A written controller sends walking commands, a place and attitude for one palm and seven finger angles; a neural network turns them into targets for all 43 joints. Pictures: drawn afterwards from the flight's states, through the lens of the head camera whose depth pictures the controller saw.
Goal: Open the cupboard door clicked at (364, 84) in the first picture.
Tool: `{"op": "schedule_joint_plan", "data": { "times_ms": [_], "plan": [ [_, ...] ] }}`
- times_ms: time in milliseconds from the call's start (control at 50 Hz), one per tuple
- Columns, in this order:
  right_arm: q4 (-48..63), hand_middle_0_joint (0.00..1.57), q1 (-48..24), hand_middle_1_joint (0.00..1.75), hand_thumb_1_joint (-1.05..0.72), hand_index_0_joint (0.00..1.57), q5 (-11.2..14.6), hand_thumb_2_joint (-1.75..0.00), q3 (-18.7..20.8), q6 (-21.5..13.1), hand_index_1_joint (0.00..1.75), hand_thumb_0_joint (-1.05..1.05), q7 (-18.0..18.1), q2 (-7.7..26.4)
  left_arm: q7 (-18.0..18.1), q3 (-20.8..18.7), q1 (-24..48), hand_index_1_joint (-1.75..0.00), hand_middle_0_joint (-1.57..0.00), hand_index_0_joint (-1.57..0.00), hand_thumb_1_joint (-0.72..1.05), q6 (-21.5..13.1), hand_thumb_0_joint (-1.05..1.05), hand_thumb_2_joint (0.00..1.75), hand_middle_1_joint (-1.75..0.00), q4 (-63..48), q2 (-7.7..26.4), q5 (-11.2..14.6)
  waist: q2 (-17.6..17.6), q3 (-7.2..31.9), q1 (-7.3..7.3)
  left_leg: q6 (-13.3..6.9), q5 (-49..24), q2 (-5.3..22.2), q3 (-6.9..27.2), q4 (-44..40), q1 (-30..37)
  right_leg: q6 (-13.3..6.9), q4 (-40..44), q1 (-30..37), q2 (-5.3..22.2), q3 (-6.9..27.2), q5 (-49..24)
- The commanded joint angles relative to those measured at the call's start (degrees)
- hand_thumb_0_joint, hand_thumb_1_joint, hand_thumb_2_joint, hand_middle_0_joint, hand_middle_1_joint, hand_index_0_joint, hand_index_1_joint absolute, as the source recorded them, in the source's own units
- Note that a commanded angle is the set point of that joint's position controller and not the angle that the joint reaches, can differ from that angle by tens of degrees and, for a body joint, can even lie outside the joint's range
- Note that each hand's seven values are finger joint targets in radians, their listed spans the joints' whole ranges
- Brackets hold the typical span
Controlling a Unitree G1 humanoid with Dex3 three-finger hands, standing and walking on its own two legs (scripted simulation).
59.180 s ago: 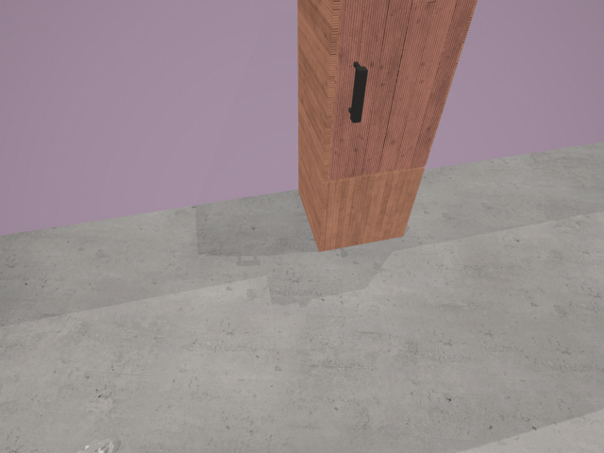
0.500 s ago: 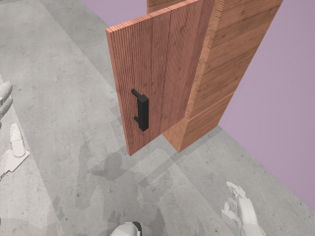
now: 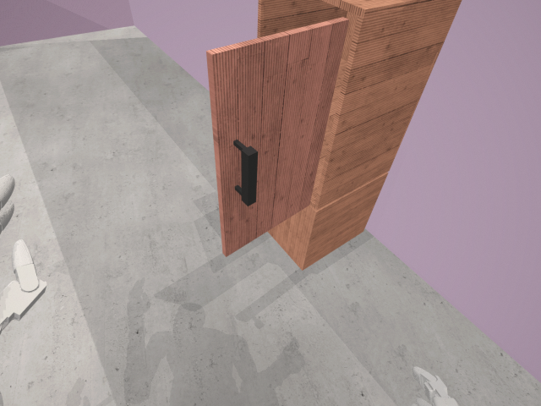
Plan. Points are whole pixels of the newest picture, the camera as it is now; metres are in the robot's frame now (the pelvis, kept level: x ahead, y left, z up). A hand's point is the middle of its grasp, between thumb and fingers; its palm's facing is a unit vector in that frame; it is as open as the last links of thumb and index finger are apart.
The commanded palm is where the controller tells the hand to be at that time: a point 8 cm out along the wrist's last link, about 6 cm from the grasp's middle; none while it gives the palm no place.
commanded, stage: stop stepping back and stand still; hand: left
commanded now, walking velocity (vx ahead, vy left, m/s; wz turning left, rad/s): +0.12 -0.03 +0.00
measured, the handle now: (243, 172) +0.59 +0.10 -0.02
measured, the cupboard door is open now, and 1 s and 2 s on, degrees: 94 94 94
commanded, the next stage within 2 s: let the arm hang, fingers relaxed in 0.48 s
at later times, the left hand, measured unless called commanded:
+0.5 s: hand out of the picture +0.13 +0.27 +0.16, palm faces +0.50 -0.76 -0.43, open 7.5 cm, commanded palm +0.07 +0.30 +0.18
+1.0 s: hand out of the picture -0.06 +0.18 -0.17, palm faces +0.16 -0.96 -0.23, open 6.9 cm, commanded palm none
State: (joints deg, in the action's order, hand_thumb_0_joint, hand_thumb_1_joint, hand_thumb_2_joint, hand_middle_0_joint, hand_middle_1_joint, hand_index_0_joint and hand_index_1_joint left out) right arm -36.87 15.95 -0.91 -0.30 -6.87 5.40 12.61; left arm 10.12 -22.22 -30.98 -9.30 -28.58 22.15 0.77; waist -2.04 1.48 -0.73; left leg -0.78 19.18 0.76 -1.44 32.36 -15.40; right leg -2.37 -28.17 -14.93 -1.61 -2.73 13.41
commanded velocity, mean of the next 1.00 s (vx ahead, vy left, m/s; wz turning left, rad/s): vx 0.07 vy -0.01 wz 0.00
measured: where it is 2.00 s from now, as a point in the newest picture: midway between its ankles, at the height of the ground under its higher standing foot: outside the picture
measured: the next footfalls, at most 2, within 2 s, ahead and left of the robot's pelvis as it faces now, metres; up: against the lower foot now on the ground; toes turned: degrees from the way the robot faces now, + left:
left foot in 0.02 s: +0.00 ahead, +0.13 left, +0.00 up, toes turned +8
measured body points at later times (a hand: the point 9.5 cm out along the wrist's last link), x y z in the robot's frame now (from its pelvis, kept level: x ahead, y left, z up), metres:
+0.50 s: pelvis -0.06 +0.00 -0.01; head -0.08 +0.01 +0.44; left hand +0.10 +0.31 +0.19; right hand +0.09 -0.24 -0.09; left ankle -0.02 +0.12 -0.74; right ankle -0.01 -0.09 -0.72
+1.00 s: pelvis -0.06 -0.02 +0.00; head -0.05 -0.02 +0.45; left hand -0.07 +0.23 -0.15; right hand -0.05 -0.24 -0.16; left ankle -0.04 +0.12 -0.74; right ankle -0.01 -0.09 -0.74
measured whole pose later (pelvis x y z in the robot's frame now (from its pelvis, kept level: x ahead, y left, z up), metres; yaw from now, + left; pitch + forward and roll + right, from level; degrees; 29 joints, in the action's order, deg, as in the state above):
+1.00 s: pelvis -0.06 -0.02 +0.00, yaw +6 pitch -2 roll +0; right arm -60.1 18.7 -2.2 0.4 2.6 0.7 8.6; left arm 1.2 -2.4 -15.8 1.1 57.6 11.1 -0.6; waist 0.3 -3.5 0.2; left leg 1.3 11.5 2.8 -0.6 27.9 -14.9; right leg -3.7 -26.7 -14.0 -0.6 -7.8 11.3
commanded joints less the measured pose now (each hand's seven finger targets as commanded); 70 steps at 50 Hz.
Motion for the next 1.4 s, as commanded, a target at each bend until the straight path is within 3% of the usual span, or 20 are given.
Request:
{"op": "schedule_joint_plan", "data": {
  "times_ms": [0, 60, 160, 200, 260, 300, 340, 360, 400, 420, 540, 560, 580, 640, 680, 720, 760, 880, 940, 1380],
  "plan": [
    [10.2, 0.20, -7.3, 0.30, -0.90, 0.20, 1.2, -0.90, 3.1, -4.4, 0.30, 0.00, 0.5, 8.3, 1.3, -8.0, 4.5, -0.30, -0.20, -0.20, 0.90, -4.4, 0.00, 0.90, -0.30, -12.0, 12.8, -0.3, 7.6, 4.7, -0.14, -3.5, -14.1, 8.7, 10.5, -11.9, 5.4, 2.4, 1.2, 2.4, 3.6, 6.4, -3.9],
    [9.1, 0.20, -8.6, 0.30, -0.90, 0.20, 0.3, -0.90, 1.5, -4.4, 0.30, 0.00, -0.2, 6.1, 0.4, -8.6, 4.3, -0.30, -0.20, -0.20, 0.90, -5.1, 0.00, 0.90, -0.30, -12.4, 11.9, -0.8, 15.7, -1.4, 0.70, -4.2, 9.0, 10.9, 14.0, -22.8, -10.0, 3.0, -5.3, 7.0, 1.5, 2.0, 4.1],
    [8.5, 0.20, -8.4, 0.30, -0.90, 0.20, 0.2, -0.90, 2.2, -4.3, 0.30, 0.00, -0.4, 6.6, 0.1, -7.1, 3.8, -0.30, -0.20, -0.20, 0.90, -4.9, 0.00, 0.90, -0.30, -7.1, 10.2, -1.0, 8.4, -2.6, 1.25, -3.6, 20.1, 8.4, 9.4, -19.1, -13.4, 1.8, -0.2, 8.4, 1.1, 2.1, 8.7],
    [8.6, 0.20, -8.2, 0.30, -0.90, 0.20, 0.1, -0.90, 2.8, -3.8, 0.30, 0.00, -0.3, 6.5, 0.0, -7.3, 3.5, -0.30, -0.20, -0.20, 0.90, -4.6, 0.00, 0.90, -0.30, -6.0, 10.6, -0.9, 4.0, -2.6, 1.29, -2.3, 17.5, 3.8, 5.0, -10.2, -11.9, -0.9, 6.2, 4.1, 3.8, 8.8, 17.7],
    [7.2, 0.20, -6.7, 0.30, -0.90, 0.20, 0.0, -0.90, 2.8, -3.4, 0.30, 0.00, -0.8, 5.3, 0.2, -7.8, 7.0, -0.30, -0.20, -0.20, 0.90, -4.9, 0.00, 0.90, -0.30, -8.5, 12.2, -0.2, -8.9, 0.6, 1.43, -0.5, 3.0, -0.8, -0.8, 15.9, -9.5, -8.6, 15.9, -0.1, 17.6, 27.8, 24.1],
    [6.6, 0.20, -6.7, 0.30, -0.90, 0.20, -0.2, -0.90, 2.5, -3.6, 0.30, 0.00, -1.0, 5.1, 0.4, -7.5, 9.5, -0.30, -0.20, -0.20, 0.90, -5.2, 0.00, 0.90, -0.30, -7.8, 11.9, -0.2, -4.1, 0.4, 1.71, -0.8, 7.2, 1.2, 0.8, 14.9, -5.7, -8.4, 15.2, -5.8, 18.8, 24.2, 25.6],
    [6.8, 0.20, -6.3, 0.30, -0.90, 0.20, -0.3, -0.90, 1.7, -3.3, 0.30, 0.00, -0.4, 4.5, 0.3, -7.0, 7.8, -0.30, -0.20, -0.20, 0.90, -5.1, 0.00, 0.90, -0.30, -7.5, 11.1, -0.3, -1.7, -1.1, 2.48, -1.7, 4.7, 0.7, -1.5, 1.0, 4.6, -4.9, 10.6, -13.0, 13.1, 15.2, 27.8],
    [7.3, 0.20, -6.9, 0.30, -0.90, 0.20, -0.2, -0.90, 1.8, -3.6, 0.30, 0.00, 0.0, 5.5, 0.2, -6.9, 8.1, -0.30, -0.20, -0.20, 0.90, -5.4, 0.00, 0.90, -0.30, -8.7, 11.0, -0.1, 3.5, -2.3, 2.39, -2.7, 8.6, 1.9, 1.9, -6.2, 5.2, -3.1, 5.2, -13.8, 9.3, 12.1, 26.4],
    [8.9, 0.20, -7.6, 0.30, -0.90, 0.20, 0.2, -0.90, 2.2, -4.5, 0.30, 0.00, 0.4, 6.6, 0.7, -8.5, 9.4, -0.30, -0.20, -0.20, 0.90, -6.5, 0.00, 0.90, -0.30, -12.9, 12.0, -0.5, 17.9, -1.5, 1.36, -7.6, 17.1, 14.8, 21.5, -18.9, 1.8, 1.9, -14.2, -11.1, 0.8, 1.1, 12.7],
    [7.8, 0.20, -7.4, 0.30, -0.90, 0.20, 0.0, -0.90, 2.0, -4.9, 0.30, 0.00, 0.2, 5.6, 0.6, -9.4, 10.1, -0.30, -0.20, -0.20, 0.90, -6.6, 0.00, 0.90, -0.30, -12.4, 13.0, -1.0, 17.4, -2.5, 2.08, -9.0, 20.6, 16.6, 24.4, -23.0, -3.4, 2.5, -21.7, -9.3, 1.1, 1.8, 13.2],
    [8.0, 0.20, -7.5, 0.30, -0.90, 0.20, 0.2, -0.90, 2.3, -5.3, 0.30, 0.00, -0.8, 6.2, -0.1, -6.9, 5.0, -0.30, -0.20, -0.20, 0.90, -5.7, 0.00, 0.90, -0.30, -6.9, 10.5, -1.4, 7.2, -4.1, 1.14, -3.0, 7.5, 6.8, 5.6, -10.6, -11.4, 1.4, 4.1, 7.5, 3.0, 3.3, 4.7],
    [-4.6, 0.20, -7.3, 0.30, -0.90, 0.20, 0.4, -0.90, 4.9, -3.5, 0.30, 0.00, -5.2, 11.2, -8.6, 14.0, 3.2, -0.30, -0.20, -0.20, 0.90, 4.9, 0.00, 0.90, -0.30, 36.8, -1.1, -4.1, -2.3, -1.4, 1.27, -0.4, -4.0, 2.1, 2.0, 7.9, -12.6, -1.7, 1.1, 3.1, 14.2, 10.9, -18.7],
    [-4.0, 0.20, -2.7, 0.30, -0.90, 0.20, 1.1, -0.90, 4.3, 0.0, 0.30, 0.00, -5.4, 5.1, -9.8, 14.7, 5.4, -0.30, -0.20, -0.20, 0.90, 8.5, 0.00, 0.90, -0.30, 38.6, -1.2, -3.4, -6.2, 3.2, 3.08, 1.3, 5.8, 2.3, 0.6, 8.4, -5.9, -4.6, 4.7, -3.4, 19.1, 16.1, -10.8],
    [-4.9, 0.20, 1.0, 0.30, -0.90, 0.20, -0.9, -0.90, 3.2, 5.1, 0.30, 0.00, -5.3, 5.1, -9.5, 15.7, 12.9, -0.30, -0.20, -0.20, 0.90, 9.7, 0.00, 0.90, -0.30, 44.8, -3.8, -3.0, -15.2, -3.5, 2.58, -0.2, 4.8, 0.7, 0.1, 12.0, -7.5, -5.4, 6.8, -7.1, 15.1, 9.8, 1.4],
    [-5.8, 0.20, 0.3, 0.30, -0.90, 0.20, -1.3, -0.90, 3.2, 6.3, 0.30, 0.00, -5.5, 5.3, -9.3, 16.7, 14.7, -0.30, -0.20, -0.20, 0.90, 9.7, 0.00, 0.90, -0.30, 51.7, -3.0, -3.0, -14.3, -3.5, 2.47, -0.9, 0.4, 0.8, 0.6, 4.6, -4.6, -4.8, 3.0, -3.6, 13.9, 7.7, -11.0],
    [-8.2, 0.20, -0.4, 0.30, -0.90, 0.20, -1.7, -0.90, 2.6, 6.4, 0.30, 0.00, -5.5, 5.6, -9.4, 18.0, 16.1, -0.30, -0.20, -0.20, 0.90, 9.9, 0.00, 0.90, -0.30, 58.4, -3.7, -2.4, 0.0, -2.6, 1.90, -2.1, -17.4, 4.5, 6.1, -3.8, -0.1, -0.8, -1.5, -4.3, 9.4, 4.5, -8.8],
    [-10.7, 0.20, -3.6, 0.30, -0.90, 0.20, -1.6, -0.90, 1.6, 6.6, 0.30, 0.00, -5.3, 5.4, -9.2, 18.6, 17.4, -0.30, -0.20, -0.20, 0.90, 10.1, 0.00, 0.90, -0.30, 65.5, -3.2, -2.1, 7.2, -4.3, 0.50, -2.4, -9.9, 6.4, 8.0, -9.3, -6.1, 0.7, 1.4, 0.7, 6.9, 3.5, 1.8],
    [-18.4, 0.20, 1.6, 0.30, -0.90, 0.20, -1.4, -0.90, 1.5, 7.6, 0.30, 0.00, -4.4, 1.2, -8.8, 18.2, 15.0, -0.30, -0.20, -0.20, 0.90, 9.0, 0.00, 0.90, -0.30, 79.8, -5.0, -1.8, 10.4, -0.8, 1.39, -0.6, -0.1, 2.9, 2.4, -9.1, -0.6, -1.4, 11.0, 1.7, 8.9, 6.5, 8.9],
    [-21.0, 0.20, 5.0, 0.30, -0.90, 0.20, -1.0, -0.90, 1.8, 8.0, 0.30, 0.00, -4.2, 0.6, -8.7, 18.9, 15.7, -0.30, -0.20, -0.20, 0.90, 8.7, 0.00, 0.90, -0.30, 83.4, -5.2, -1.6, 2.0, -1.4, 1.87, -0.6, -2.5, 2.8, 2.1, -8.4, 1.1, -1.5, 13.5, 0.9, 9.5, 6.1, 9.7],
    [-27.2, 0.20, 6.0, 0.30, -0.90, 0.20, -0.7, -0.90, 1.5, 7.0, 0.30, 0.00, -3.5, -1.6, -8.0, 19.8, 13.0, -0.30, -0.20, -0.20, 0.90, 8.9, 0.00, 0.90, -0.30, 92.6, -8.3, -1.4, 3.3, -7.1, 0.82, -0.6, -5.1, 4.6, 3.2, -14.6, 0.0, -0.4, 9.9, 2.0, 7.9, 2.8, 2.2]
  ]
}}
